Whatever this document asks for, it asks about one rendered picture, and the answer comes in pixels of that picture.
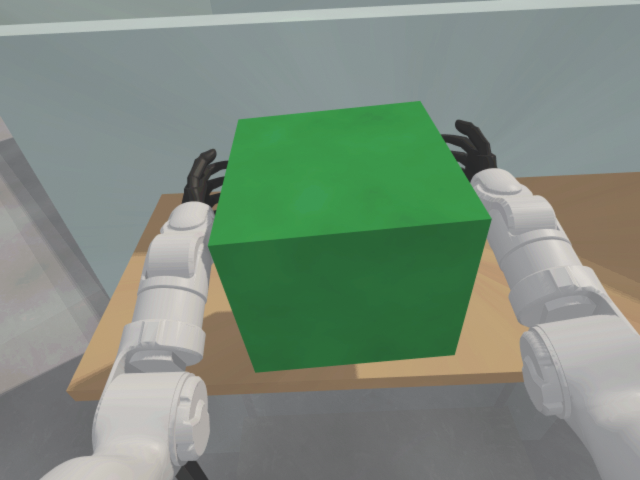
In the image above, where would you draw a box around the robot right forearm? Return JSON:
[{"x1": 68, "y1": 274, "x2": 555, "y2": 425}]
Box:
[{"x1": 470, "y1": 168, "x2": 640, "y2": 342}]

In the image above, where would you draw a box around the robot right upper arm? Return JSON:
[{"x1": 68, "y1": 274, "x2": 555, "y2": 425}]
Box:
[{"x1": 520, "y1": 313, "x2": 640, "y2": 480}]

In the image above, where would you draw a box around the robot left forearm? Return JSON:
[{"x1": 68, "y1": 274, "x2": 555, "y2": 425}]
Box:
[{"x1": 92, "y1": 201, "x2": 215, "y2": 452}]

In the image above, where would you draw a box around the carton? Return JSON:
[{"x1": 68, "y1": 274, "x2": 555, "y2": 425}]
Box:
[{"x1": 208, "y1": 101, "x2": 492, "y2": 373}]

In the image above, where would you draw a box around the robot left upper arm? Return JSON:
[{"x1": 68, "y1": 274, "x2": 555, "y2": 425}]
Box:
[{"x1": 39, "y1": 372, "x2": 210, "y2": 480}]

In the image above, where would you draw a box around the table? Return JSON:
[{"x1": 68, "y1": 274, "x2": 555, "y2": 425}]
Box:
[{"x1": 66, "y1": 172, "x2": 640, "y2": 480}]

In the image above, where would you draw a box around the robot right hand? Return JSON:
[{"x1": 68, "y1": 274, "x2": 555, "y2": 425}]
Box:
[{"x1": 441, "y1": 120, "x2": 497, "y2": 182}]

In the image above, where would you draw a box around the robot left hand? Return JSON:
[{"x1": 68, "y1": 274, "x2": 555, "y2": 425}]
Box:
[{"x1": 182, "y1": 149, "x2": 228, "y2": 214}]

